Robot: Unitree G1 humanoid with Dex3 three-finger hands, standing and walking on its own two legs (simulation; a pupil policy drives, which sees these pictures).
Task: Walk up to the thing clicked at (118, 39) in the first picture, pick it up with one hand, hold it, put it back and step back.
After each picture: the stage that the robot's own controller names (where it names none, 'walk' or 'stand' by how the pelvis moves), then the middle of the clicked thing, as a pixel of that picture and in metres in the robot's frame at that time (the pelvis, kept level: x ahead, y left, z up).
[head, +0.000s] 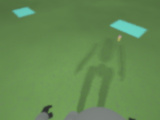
stand; (119, 38) +1.92 -0.69 -0.72
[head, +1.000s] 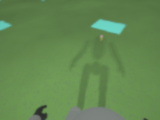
walk; (101, 37) +1.88 -0.12 -0.70
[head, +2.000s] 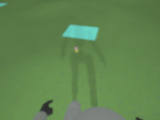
walk; (76, 49) +1.32 +0.37 -0.72
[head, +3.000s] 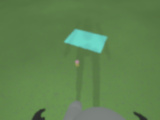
walk; (77, 63) +0.90 +0.28 -0.71
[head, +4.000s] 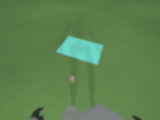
walk; (72, 79) +0.61 +0.22 -0.70
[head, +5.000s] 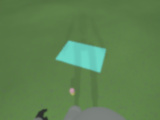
stand; (72, 91) +0.40 +0.25 -0.70
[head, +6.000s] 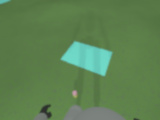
stand; (75, 94) +0.37 +0.21 -0.72
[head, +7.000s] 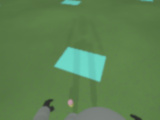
stand; (70, 103) +0.29 +0.22 -0.72
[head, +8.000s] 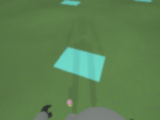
stand; (69, 103) +0.29 +0.23 -0.73
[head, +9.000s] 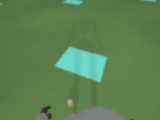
stand; (70, 103) +0.29 +0.23 -0.73
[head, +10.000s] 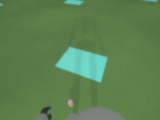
stand; (70, 103) +0.28 +0.23 -0.73
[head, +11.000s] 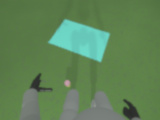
go down; (67, 83) +0.33 +0.22 -0.58
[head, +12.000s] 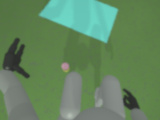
go down; (65, 67) +0.39 +0.22 -0.34
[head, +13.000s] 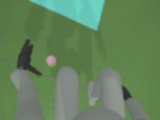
close in; (51, 61) +0.38 +0.24 -0.25
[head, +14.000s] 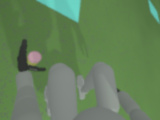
close; (33, 59) +0.38 +0.25 -0.22
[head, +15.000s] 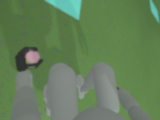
lift; (32, 58) +0.37 +0.26 -0.23
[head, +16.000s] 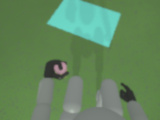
lift; (61, 70) +0.31 +0.20 -0.04
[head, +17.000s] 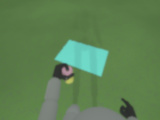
hold; (68, 75) +0.32 +0.16 +0.00
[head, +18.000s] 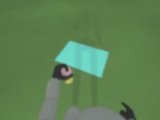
hold; (67, 75) +0.32 +0.17 +0.00
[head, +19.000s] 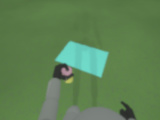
hold; (67, 74) +0.32 +0.17 +0.00
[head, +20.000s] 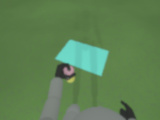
crouch; (69, 74) +0.33 +0.16 -0.01
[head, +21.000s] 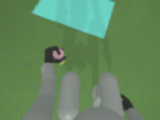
lower; (59, 57) +0.42 +0.21 -0.10
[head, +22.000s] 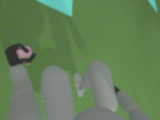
lower; (25, 55) +0.41 +0.26 -0.23
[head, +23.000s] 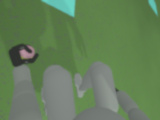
lower; (27, 55) +0.40 +0.26 -0.22
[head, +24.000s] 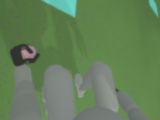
lower; (29, 55) +0.40 +0.26 -0.23
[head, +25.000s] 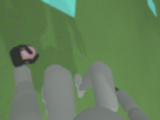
lower; (28, 55) +0.40 +0.26 -0.23
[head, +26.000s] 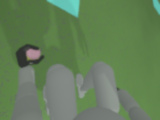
open; (33, 55) +0.39 +0.25 -0.23
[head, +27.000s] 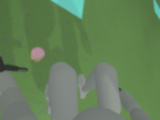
stand; (37, 55) +0.38 +0.25 -0.22
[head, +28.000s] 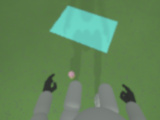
walk; (71, 75) +0.38 +0.19 -0.49
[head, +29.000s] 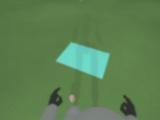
stand; (72, 98) +0.33 +0.19 -0.66
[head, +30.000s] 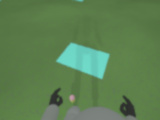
stand; (72, 98) +0.33 +0.19 -0.66
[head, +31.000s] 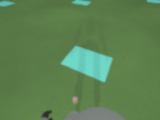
stand; (75, 100) +0.33 +0.17 -0.72
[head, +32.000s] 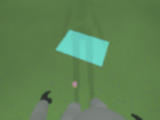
walk; (74, 84) +0.40 +0.14 -0.71
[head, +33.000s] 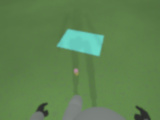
walk; (76, 72) +0.65 +0.23 -0.69
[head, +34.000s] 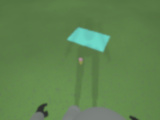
stand; (80, 61) +0.96 +0.19 -0.70
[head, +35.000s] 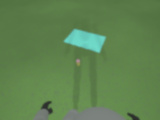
stand; (78, 62) +0.95 +0.22 -0.72
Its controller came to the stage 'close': yes
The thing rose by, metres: 0.71
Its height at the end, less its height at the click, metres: +0.00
